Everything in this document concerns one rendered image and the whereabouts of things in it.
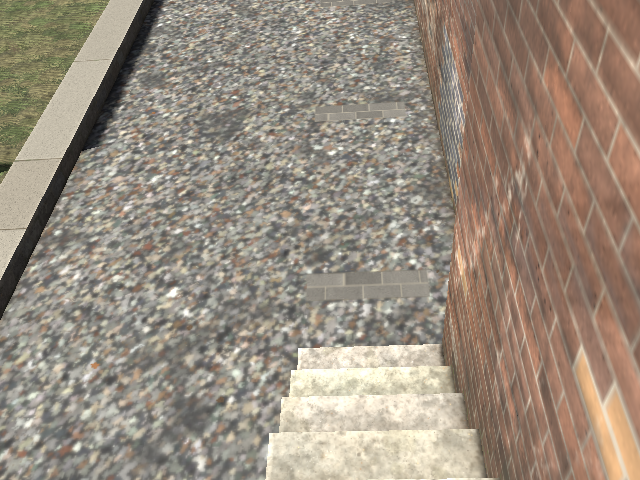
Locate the stairs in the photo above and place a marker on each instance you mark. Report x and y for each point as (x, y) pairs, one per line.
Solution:
(374, 413)

